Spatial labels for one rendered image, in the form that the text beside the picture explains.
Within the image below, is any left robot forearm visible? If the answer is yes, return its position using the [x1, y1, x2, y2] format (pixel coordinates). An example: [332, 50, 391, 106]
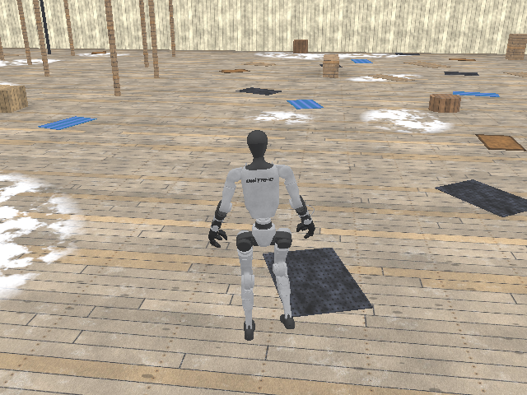
[210, 200, 227, 232]

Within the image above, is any right robot forearm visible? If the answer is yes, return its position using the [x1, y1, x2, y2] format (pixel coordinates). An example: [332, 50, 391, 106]
[295, 195, 312, 225]

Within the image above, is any humanoid robot torso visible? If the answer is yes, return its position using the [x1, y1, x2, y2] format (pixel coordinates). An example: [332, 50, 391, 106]
[241, 162, 279, 247]

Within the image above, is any humanoid robot head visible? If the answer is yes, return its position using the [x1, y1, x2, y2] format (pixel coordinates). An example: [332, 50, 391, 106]
[245, 130, 273, 170]

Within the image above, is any robot right upper arm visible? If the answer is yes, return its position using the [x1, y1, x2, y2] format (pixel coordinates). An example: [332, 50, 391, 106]
[276, 165, 303, 209]

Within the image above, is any robot right hand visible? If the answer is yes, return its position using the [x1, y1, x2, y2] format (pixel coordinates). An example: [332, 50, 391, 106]
[296, 221, 315, 239]

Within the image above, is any robot left upper arm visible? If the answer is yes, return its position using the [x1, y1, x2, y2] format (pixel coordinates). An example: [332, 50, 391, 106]
[219, 167, 242, 213]

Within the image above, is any robot left hand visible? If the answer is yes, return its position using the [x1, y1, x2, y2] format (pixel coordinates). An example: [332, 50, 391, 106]
[208, 229, 227, 248]

